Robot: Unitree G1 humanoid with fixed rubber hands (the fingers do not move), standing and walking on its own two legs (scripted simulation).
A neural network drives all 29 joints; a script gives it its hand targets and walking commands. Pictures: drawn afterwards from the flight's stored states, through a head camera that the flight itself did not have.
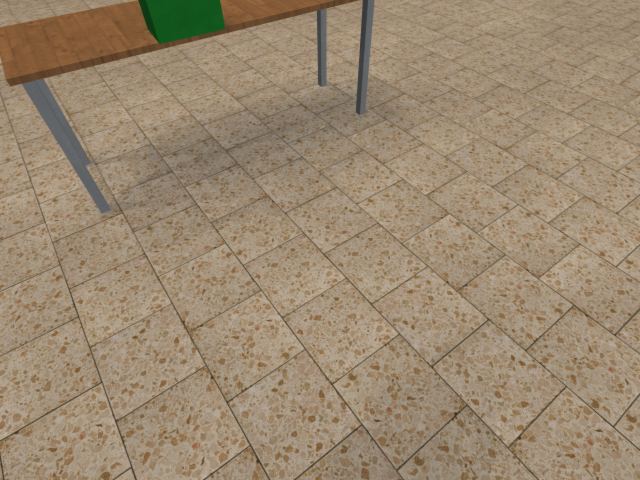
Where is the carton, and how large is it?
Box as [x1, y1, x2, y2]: [138, 0, 224, 43]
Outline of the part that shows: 138,0 147,27 159,43 224,28 219,0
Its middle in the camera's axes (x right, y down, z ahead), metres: -0.53 -0.87 +1.46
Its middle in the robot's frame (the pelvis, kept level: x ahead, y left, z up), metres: +1.66 +0.60 -0.05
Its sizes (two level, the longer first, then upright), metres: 0.259 0.167 0.144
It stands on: a table, 0.66 m high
